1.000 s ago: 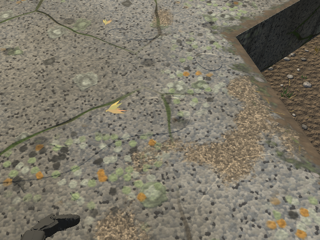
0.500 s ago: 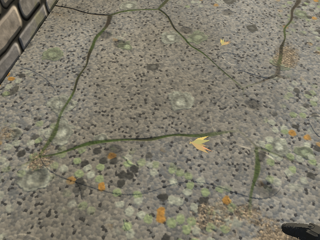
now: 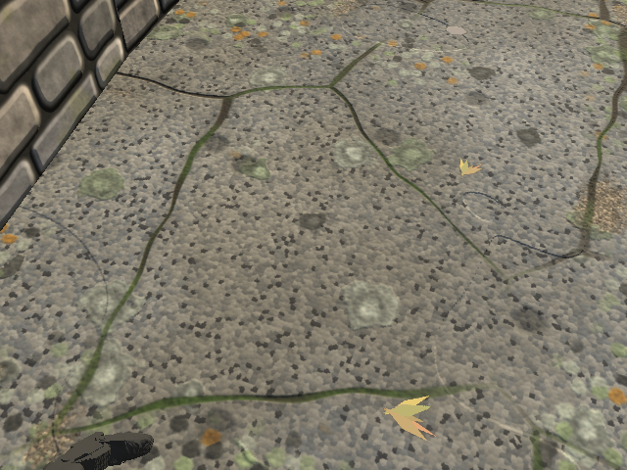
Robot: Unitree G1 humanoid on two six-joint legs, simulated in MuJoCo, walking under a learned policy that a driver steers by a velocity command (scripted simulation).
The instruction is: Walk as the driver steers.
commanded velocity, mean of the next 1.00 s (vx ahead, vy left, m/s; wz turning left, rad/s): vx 0.22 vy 0.00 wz -0.17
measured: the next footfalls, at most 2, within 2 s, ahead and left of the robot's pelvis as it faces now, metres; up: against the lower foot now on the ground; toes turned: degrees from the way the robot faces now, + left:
right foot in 0.02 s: +0.18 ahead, -0.12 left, +0.00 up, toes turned +0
left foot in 0.46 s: +0.43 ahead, +0.11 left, +0.00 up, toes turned +0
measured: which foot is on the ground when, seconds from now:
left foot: down 0.00-0.04, up 0.06-0.44, down 0.46-0.88, up 0.90-1.00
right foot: up 0.00-0.00, down 0.02-0.48, up 0.50-0.86, down 0.88-1.00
